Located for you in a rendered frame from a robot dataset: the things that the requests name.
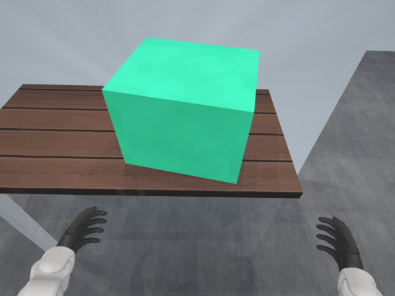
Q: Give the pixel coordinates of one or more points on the carton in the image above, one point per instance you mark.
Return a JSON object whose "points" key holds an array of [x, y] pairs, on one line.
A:
{"points": [[184, 107]]}

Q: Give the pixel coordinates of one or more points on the left robot hand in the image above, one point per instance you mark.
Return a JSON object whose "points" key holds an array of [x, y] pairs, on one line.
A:
{"points": [[73, 237]]}

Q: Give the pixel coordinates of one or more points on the right robot hand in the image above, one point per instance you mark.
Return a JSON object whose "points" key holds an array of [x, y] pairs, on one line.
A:
{"points": [[346, 253]]}

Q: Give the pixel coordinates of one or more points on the robot right forearm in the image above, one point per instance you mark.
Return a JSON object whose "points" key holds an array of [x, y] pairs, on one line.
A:
{"points": [[356, 282]]}

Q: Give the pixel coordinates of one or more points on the table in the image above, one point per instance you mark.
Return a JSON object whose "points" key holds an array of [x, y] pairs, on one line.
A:
{"points": [[59, 139]]}

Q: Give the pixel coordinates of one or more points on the robot left forearm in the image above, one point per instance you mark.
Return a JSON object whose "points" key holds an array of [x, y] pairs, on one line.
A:
{"points": [[50, 275]]}

